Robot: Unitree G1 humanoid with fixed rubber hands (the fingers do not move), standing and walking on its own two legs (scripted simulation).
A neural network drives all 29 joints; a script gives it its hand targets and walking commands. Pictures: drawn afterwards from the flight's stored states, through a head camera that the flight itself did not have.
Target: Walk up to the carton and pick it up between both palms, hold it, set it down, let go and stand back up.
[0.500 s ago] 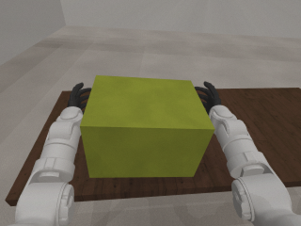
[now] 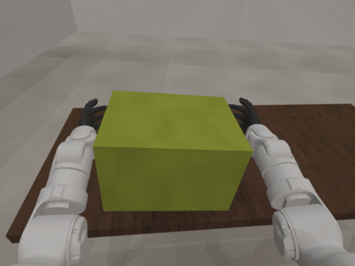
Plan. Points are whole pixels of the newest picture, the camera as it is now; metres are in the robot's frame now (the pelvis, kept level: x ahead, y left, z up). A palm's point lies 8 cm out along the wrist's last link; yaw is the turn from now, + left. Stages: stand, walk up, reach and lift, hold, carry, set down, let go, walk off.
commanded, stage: reach and lift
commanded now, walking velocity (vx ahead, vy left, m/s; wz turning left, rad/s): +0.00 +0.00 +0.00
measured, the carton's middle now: (169, 149) +0.37 +0.03 +0.12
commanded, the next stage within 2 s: hold in 0.56 s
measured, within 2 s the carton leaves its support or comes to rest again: neither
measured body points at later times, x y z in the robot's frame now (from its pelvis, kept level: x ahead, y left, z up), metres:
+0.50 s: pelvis +0.00 +0.00 +0.00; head -0.06 +0.01 +0.45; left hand +0.39 +0.22 +0.18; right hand +0.40 -0.16 +0.19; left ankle +0.02 +0.13 -0.74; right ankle +0.03 -0.13 -0.74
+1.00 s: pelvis -0.01 +0.00 +0.00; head -0.08 +0.01 +0.44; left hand +0.38 +0.21 +0.19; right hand +0.39 -0.17 +0.20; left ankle +0.02 +0.13 -0.74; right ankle +0.03 -0.13 -0.74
